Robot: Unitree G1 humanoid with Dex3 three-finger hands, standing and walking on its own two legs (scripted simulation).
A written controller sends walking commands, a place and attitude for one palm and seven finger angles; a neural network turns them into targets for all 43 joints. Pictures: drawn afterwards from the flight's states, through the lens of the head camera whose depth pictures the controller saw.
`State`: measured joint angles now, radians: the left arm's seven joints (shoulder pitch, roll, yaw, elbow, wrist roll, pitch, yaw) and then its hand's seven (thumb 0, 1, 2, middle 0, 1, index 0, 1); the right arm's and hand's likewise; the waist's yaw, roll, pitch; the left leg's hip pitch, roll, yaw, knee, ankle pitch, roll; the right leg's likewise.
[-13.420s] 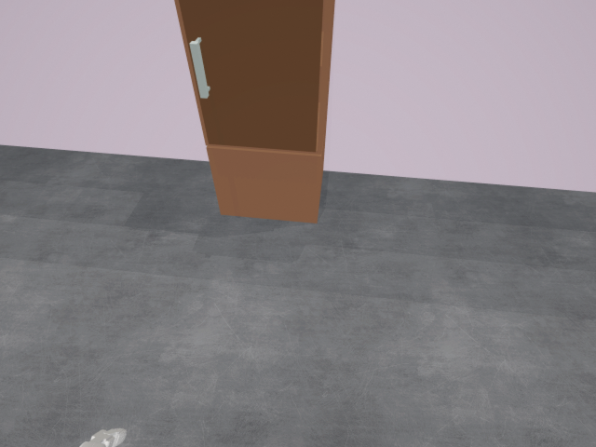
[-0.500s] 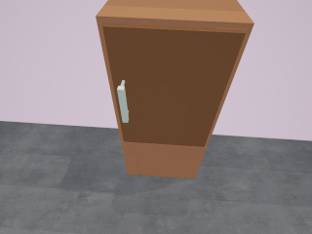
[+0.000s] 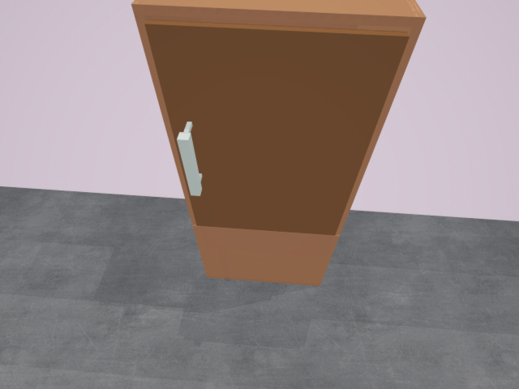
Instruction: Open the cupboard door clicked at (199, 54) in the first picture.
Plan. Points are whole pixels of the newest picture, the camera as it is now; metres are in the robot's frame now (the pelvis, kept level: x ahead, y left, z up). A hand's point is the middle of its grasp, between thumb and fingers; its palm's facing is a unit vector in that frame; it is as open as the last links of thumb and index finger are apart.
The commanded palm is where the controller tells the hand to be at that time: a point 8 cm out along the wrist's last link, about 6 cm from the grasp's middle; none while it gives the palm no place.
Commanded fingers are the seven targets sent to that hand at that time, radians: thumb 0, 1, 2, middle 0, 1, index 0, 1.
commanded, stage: come to a stop and stand still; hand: left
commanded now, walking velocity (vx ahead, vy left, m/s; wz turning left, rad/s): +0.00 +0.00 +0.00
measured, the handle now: (192, 160) +0.57 +0.19 -0.03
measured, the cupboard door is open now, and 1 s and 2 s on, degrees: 0 0 0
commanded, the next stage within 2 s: look again from close up in 0.52 s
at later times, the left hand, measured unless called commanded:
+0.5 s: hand out of the picture +0.01 +0.23 -0.15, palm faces -0.01 -0.96 -0.28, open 7.4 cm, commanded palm none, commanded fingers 0.00 0.90 0.90 -0.20 -0.30 -0.20 -0.30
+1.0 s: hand out of the picture +0.08 +0.20 -0.16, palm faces -0.03 -0.97 -0.25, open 7.4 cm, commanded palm none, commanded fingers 0.00 0.90 0.90 -0.20 -0.30 -0.20 -0.30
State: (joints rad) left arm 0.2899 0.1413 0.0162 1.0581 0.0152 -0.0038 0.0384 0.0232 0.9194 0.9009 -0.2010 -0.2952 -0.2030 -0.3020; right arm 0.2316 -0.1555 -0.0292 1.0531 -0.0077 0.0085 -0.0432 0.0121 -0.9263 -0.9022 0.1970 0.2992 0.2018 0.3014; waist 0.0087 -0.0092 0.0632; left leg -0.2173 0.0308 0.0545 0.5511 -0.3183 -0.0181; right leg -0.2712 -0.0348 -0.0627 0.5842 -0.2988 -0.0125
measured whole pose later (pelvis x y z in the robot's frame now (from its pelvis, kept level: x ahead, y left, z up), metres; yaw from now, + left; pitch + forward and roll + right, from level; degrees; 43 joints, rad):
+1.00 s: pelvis +0.02 +0.00 +0.01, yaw -1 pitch +0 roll +1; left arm 0.18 0.22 0.00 1.06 0.01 -0.02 0.01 0.01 0.90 0.90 -0.20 -0.30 -0.20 -0.30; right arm 0.20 -0.23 0.00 1.07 -0.02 -0.02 -0.02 0.01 -0.91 -0.90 0.20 0.30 0.20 0.30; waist 0.00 0.00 0.03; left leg -0.16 0.03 0.07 0.46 -0.31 -0.01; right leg -0.23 -0.02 -0.04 0.51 -0.29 0.00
